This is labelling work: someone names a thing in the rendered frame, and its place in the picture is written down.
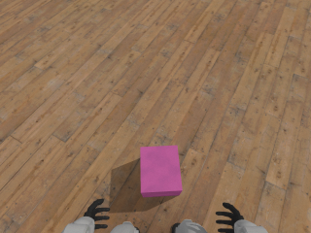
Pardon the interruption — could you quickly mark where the robot right forearm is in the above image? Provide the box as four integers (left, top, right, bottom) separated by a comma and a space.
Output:
234, 219, 268, 233

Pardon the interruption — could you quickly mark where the robot left shin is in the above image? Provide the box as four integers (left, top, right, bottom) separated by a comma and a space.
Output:
123, 221, 135, 228

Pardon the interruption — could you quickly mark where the robot left hand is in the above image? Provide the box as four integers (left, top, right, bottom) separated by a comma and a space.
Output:
84, 198, 110, 230

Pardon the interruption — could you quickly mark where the carton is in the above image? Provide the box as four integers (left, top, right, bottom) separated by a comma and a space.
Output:
140, 145, 183, 198

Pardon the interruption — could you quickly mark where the robot shin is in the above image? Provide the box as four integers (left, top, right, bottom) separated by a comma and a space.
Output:
123, 221, 135, 228
180, 219, 192, 225

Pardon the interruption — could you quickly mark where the robot left forearm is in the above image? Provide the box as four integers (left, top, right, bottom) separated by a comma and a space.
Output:
61, 216, 95, 233

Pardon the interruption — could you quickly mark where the robot right hand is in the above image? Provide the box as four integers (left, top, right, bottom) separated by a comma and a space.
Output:
216, 202, 244, 233

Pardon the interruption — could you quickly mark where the robot right shin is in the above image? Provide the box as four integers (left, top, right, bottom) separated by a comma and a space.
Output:
180, 219, 192, 225

